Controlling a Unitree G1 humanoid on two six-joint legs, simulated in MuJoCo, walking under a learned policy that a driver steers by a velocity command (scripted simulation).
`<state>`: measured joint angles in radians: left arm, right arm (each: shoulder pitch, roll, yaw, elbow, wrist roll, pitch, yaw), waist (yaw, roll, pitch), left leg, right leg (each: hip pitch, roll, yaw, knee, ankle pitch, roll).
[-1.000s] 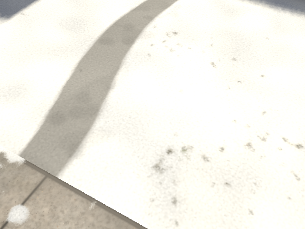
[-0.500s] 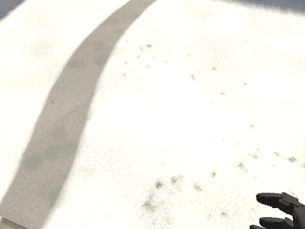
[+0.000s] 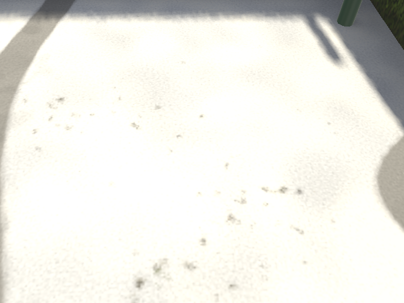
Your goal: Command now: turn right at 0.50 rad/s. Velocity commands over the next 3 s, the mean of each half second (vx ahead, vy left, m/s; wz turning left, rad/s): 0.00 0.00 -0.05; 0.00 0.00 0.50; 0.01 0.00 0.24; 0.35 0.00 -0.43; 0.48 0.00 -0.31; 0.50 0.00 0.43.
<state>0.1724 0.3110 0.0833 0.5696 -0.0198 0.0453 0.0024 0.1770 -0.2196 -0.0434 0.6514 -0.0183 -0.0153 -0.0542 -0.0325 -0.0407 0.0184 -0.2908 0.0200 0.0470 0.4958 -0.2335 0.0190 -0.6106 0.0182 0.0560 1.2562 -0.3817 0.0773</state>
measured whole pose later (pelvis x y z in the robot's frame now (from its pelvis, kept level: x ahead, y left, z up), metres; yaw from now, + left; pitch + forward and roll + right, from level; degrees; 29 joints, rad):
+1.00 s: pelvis -0.01 +0.01 +0.00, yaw +19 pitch +3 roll -3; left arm 0.09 0.25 0.06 0.65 0.00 0.00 0.04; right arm 0.20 -0.27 -0.04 0.52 0.00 0.03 -0.03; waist -0.02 -0.01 -0.01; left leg -0.34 -0.08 -0.17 0.52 -0.22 0.05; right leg -0.49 0.03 0.08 0.88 -0.38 0.08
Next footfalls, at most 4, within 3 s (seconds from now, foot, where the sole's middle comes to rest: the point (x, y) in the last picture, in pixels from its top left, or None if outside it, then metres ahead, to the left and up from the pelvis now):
0.18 right None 0.04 -0.14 -0.77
0.60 left None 0.02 0.11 -0.77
1.12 right None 0.09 -0.10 -0.77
1.46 left None -0.05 0.12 -0.77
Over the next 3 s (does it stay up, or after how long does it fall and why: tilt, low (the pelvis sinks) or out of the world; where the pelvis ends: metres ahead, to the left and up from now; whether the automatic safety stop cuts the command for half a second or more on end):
stays up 0.76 -0.03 0.00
